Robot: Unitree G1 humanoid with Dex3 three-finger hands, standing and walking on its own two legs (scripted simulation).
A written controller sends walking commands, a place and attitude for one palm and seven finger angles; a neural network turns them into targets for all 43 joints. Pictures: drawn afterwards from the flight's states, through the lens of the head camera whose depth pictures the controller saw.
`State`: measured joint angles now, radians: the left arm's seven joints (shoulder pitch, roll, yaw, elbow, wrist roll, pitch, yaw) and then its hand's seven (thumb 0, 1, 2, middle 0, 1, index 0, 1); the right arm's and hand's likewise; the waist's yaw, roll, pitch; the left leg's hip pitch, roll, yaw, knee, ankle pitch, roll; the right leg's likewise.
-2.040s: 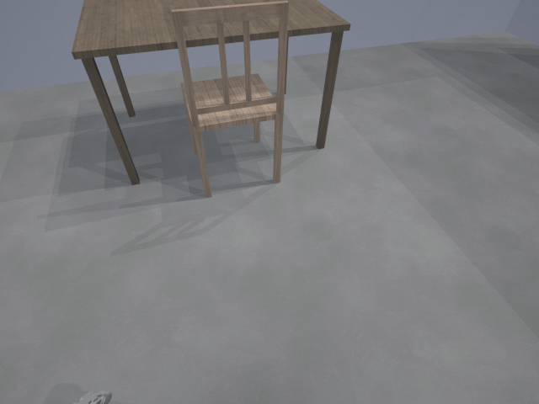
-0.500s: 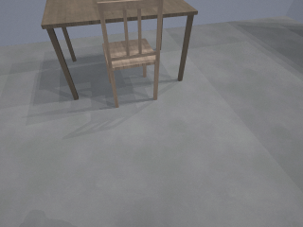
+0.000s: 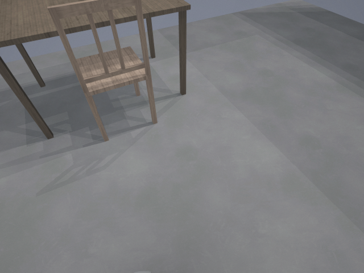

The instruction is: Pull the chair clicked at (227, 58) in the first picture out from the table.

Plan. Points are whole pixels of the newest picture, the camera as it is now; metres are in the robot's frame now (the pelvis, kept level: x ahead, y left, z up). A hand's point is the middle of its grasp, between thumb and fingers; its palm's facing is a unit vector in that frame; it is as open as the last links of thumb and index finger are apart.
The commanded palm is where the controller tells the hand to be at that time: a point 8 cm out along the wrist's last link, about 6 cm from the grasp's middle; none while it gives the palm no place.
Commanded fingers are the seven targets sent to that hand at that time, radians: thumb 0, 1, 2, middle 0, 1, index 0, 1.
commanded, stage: walk to a spot facing it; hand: left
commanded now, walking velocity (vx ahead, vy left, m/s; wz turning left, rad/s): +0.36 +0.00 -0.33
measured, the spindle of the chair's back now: (98, 45) +1.13 +0.54 -0.07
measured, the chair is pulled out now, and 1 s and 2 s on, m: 0.00 0.00 0.00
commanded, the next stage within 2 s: turn to face it in 1.26 s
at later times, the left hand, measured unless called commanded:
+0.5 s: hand (107, 239) +0.23 +0.24 -0.18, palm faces -0.09 -0.98 -0.15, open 7.4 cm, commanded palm none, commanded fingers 0.00 0.90 0.90 -0.20 -0.30 -0.20 -0.30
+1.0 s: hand (178, 137) +0.61 +0.08 -0.17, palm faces -0.42 -0.90 -0.14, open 7.4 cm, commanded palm none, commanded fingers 0.00 0.90 0.90 -0.20 -0.30 -0.20 -0.30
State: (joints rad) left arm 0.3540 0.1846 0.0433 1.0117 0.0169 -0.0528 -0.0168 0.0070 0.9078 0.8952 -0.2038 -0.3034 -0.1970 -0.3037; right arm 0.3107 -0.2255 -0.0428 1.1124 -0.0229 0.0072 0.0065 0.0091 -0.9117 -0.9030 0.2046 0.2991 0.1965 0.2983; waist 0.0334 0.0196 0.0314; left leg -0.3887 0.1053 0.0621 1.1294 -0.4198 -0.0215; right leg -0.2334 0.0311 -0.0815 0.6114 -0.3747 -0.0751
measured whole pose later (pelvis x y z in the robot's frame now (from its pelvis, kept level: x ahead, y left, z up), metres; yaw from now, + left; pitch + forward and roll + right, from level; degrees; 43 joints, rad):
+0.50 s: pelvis +0.23 +0.06 +0.00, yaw -12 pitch -2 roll -1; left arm 0.38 0.19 0.07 1.09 0.02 -0.03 0.00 0.01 0.91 0.90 -0.20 -0.30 -0.19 -0.30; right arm 0.18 -0.13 -0.03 0.99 -0.03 -0.07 0.00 0.00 -0.91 -0.90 0.20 0.30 0.20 0.30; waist 0.03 -0.05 0.04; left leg -0.30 0.05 0.19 0.60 -0.27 0.07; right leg -0.36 -0.01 0.01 1.27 -0.36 -0.04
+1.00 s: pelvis +0.44 -0.03 -0.01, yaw -23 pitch +0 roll +0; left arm 0.11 0.15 0.06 0.97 0.03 -0.02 -0.04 0.01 0.91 0.90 -0.20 -0.30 -0.19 -0.30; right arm 0.55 -0.08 -0.02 1.16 -0.02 -0.05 -0.01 0.00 -0.91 -0.90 0.20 0.30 0.20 0.30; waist -0.06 0.00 0.08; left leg 0.07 0.12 0.36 0.59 -0.52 -0.04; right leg -0.45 -0.01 -0.18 0.62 -0.19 -0.10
